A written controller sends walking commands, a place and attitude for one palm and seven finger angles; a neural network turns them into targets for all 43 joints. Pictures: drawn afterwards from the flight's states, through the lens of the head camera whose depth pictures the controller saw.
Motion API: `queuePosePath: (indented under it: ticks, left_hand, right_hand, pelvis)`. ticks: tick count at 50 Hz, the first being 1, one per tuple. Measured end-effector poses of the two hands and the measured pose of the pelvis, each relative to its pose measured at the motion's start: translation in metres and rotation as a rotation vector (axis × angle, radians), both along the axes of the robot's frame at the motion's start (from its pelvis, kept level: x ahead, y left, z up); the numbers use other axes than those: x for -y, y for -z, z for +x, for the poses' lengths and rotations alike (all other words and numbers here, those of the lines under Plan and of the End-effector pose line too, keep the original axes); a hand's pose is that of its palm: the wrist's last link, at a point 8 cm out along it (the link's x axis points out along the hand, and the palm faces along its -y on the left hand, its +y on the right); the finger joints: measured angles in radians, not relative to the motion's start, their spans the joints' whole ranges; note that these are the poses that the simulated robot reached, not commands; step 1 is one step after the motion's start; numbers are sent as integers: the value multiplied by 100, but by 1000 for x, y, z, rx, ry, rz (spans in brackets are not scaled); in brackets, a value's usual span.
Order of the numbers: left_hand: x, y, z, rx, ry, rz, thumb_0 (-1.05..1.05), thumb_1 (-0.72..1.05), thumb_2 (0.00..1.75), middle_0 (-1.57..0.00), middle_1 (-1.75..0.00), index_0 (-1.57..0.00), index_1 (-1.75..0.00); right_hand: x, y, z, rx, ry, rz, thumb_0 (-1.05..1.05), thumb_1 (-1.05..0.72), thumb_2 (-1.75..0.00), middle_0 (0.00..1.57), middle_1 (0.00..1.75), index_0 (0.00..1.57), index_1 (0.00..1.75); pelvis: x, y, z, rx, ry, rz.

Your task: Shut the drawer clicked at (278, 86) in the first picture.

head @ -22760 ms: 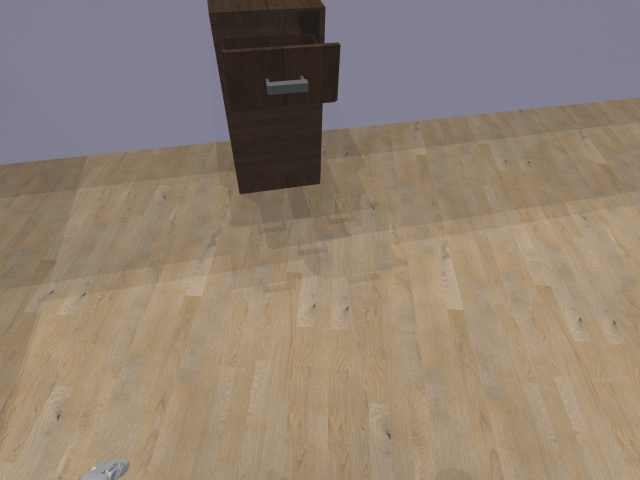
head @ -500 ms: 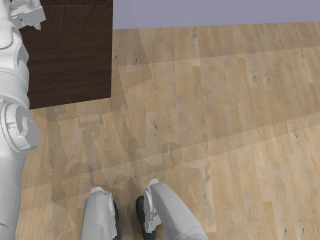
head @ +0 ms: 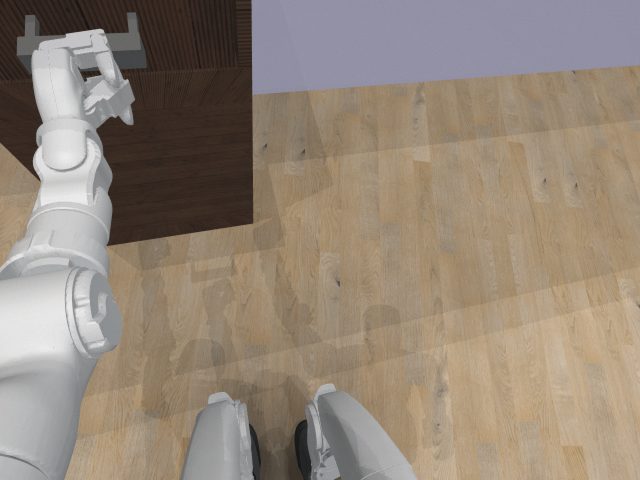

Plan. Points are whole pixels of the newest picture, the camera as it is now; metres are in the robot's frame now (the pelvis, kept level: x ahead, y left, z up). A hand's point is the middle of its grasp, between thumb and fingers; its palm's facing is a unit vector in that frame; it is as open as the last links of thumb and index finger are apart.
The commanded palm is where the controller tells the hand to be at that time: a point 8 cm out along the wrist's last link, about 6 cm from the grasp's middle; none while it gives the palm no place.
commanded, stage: draw the hand back to the body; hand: left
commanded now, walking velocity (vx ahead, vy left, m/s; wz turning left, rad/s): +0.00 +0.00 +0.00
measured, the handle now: (84, 38) +0.65 +0.20 +0.05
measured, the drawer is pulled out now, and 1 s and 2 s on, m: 0.00 0.00 0.00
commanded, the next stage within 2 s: step back with the hand held close in 1.36 s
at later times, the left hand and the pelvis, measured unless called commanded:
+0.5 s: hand (17, 179) +0.40 +0.19 +0.15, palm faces +0.07 -1.00 -0.03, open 3.3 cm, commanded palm +0.36 +0.24 +0.16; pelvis +0.03 +0.00 +0.08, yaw +3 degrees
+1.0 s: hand out of the picture +0.25 +0.24 +0.24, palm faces +0.31 -0.91 -0.29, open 3.2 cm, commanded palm +0.19 +0.29 +0.27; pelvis +0.03 +0.02 +0.13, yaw +4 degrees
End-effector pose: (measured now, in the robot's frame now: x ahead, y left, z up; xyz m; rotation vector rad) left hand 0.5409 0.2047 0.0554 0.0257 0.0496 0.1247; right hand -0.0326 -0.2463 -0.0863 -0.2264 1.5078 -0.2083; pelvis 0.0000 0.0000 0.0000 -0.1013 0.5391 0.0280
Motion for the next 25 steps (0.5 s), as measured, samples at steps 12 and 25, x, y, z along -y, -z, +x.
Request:
queuePosePath:
  ticks: [12,25]
  left_hand:
    - [-35,-46,-71,18,-14,27,3,88,89,-140,-160,-139,-160]
    - [-41,-94,-168,67,53,9,2,90,90,-140,-160,-140,-160]
  right_hand:
    - [0,-29,76,153,-1,71,1,-91,-89,20,30,20,30]
    - [6,-83,196,549,-160,18,1,-91,-90,20,29,20,30]
  pelvis:
    - [3,-47,31,117,11,43]
    - [-4,-78,33,300,-39,55]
